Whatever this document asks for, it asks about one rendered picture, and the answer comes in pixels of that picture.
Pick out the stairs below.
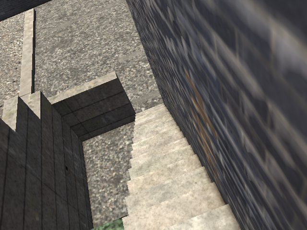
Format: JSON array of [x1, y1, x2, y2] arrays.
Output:
[[122, 103, 241, 230]]

